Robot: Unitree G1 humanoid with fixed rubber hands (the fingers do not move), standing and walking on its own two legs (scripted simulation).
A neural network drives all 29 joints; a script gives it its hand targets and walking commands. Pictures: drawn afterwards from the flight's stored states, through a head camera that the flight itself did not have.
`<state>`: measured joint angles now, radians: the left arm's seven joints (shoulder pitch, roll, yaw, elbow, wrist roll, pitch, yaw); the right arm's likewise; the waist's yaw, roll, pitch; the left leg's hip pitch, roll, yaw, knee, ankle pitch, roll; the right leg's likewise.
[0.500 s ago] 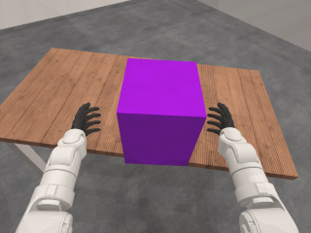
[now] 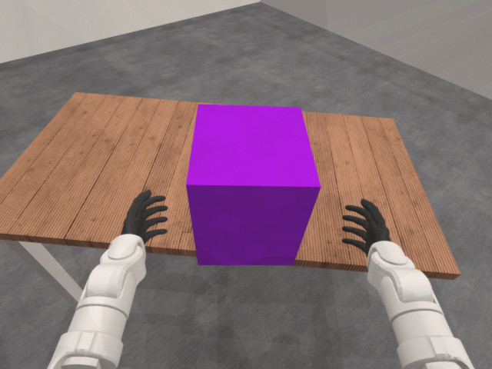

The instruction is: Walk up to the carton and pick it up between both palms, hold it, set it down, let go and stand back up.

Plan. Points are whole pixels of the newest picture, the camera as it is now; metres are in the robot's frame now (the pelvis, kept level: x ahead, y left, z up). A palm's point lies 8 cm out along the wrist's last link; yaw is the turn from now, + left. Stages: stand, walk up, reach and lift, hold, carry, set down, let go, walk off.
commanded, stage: reach and lift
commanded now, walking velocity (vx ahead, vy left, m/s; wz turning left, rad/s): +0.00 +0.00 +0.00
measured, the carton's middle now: (247, 188) +0.45 +0.01 +0.02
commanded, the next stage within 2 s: none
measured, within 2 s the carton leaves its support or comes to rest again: neither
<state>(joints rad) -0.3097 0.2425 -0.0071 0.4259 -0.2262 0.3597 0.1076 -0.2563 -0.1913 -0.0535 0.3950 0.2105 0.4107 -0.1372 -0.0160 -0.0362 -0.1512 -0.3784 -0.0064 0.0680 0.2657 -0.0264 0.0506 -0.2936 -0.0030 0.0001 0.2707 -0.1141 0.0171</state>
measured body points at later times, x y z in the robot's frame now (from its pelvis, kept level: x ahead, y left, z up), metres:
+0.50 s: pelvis -0.02 +0.00 -0.01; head -0.03 +0.02 +0.44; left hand +0.41 +0.21 +0.13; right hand +0.39 -0.21 +0.12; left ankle +0.06 +0.09 -0.75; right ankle +0.00 -0.13 -0.75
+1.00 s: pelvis +0.04 -0.02 +0.01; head +0.03 -0.01 +0.46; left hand +0.40 +0.20 +0.06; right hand +0.40 -0.21 +0.07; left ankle +0.06 +0.09 -0.75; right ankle +0.01 -0.13 -0.75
